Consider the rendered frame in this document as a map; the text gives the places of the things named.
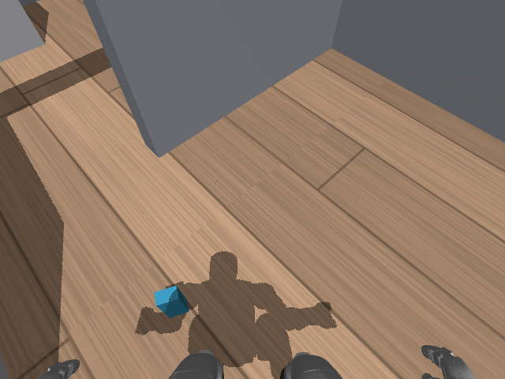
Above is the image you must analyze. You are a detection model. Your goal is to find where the right robot hand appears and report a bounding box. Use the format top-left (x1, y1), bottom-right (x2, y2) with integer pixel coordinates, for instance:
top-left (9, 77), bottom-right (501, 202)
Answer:
top-left (421, 345), bottom-right (476, 379)

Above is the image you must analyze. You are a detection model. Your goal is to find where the left robot hand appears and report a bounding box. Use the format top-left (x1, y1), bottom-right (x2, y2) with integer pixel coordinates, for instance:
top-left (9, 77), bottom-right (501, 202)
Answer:
top-left (37, 359), bottom-right (80, 379)

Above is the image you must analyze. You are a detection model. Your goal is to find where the carton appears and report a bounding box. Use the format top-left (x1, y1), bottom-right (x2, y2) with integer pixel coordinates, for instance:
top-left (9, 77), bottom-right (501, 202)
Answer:
top-left (154, 286), bottom-right (189, 318)

